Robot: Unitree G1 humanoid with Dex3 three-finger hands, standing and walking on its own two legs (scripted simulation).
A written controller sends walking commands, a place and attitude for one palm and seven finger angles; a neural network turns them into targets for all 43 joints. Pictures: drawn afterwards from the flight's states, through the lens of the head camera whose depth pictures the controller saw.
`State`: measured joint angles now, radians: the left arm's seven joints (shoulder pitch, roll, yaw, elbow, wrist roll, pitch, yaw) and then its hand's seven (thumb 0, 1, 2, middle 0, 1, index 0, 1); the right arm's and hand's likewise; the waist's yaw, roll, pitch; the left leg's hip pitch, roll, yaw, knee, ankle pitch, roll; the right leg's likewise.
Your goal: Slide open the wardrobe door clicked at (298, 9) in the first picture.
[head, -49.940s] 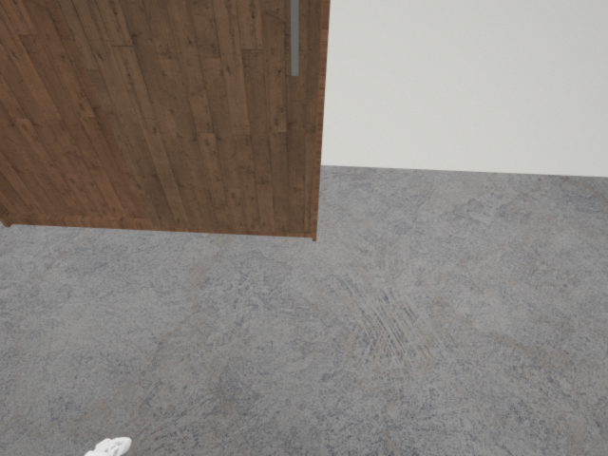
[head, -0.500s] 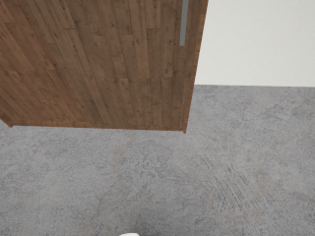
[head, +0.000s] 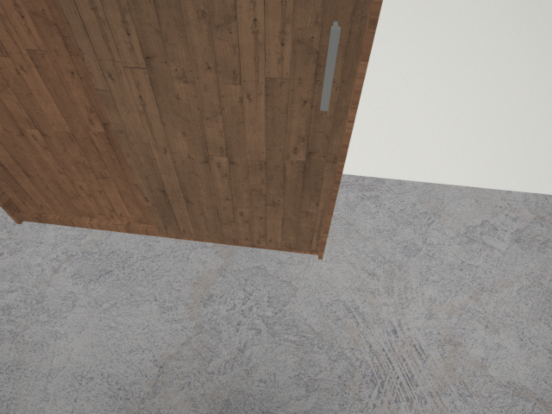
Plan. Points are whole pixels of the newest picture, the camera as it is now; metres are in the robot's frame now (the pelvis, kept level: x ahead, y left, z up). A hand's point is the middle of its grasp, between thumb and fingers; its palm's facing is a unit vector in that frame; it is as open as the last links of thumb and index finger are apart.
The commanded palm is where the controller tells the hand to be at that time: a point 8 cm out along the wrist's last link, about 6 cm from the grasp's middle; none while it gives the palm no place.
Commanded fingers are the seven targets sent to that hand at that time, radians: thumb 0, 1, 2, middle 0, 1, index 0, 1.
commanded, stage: let the arm hang, fingers relaxed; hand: right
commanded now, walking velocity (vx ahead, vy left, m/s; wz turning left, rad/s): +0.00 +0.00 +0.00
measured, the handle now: (329, 68) +0.81 -0.05 +0.10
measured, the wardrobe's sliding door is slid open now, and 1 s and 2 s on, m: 0.00 0.00 0.00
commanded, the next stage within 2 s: look to check the result in 0.18 s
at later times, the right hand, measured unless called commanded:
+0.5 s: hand out of the picture +0.03 -0.18 -0.18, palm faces -0.03 +0.98 -0.20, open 7.4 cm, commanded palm none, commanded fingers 0.00 -0.90 -0.90 0.20 0.30 0.20 0.30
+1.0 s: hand out of the picture +0.05 -0.18 -0.18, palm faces -0.03 +0.98 -0.20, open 7.3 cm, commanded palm none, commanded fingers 0.00 -0.90 -0.90 0.20 0.30 0.20 0.30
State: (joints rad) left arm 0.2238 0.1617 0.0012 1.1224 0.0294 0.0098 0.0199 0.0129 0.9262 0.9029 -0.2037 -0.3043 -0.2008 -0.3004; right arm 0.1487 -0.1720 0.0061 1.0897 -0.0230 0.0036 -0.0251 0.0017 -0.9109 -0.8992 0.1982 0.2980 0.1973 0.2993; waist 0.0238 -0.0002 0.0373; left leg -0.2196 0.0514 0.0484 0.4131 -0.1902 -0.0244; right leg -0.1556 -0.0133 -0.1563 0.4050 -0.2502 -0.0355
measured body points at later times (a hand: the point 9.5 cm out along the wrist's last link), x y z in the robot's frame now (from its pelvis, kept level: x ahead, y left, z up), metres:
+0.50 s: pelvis +0.02 +0.00 +0.00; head +0.05 +0.00 +0.45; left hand +0.01 +0.22 -0.16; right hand +0.04 -0.23 -0.16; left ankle +0.02 +0.14 -0.74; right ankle -0.02 -0.09 -0.74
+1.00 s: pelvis +0.02 +0.00 +0.00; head +0.05 +0.00 +0.45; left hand +0.01 +0.22 -0.16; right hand +0.05 -0.23 -0.16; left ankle +0.02 +0.14 -0.74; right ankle -0.02 -0.09 -0.74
